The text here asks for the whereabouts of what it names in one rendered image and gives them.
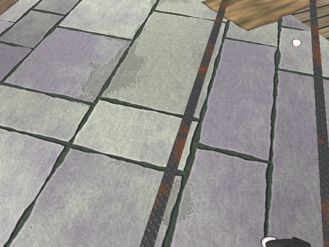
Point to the right robot hand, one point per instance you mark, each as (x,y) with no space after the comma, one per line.
(294,242)

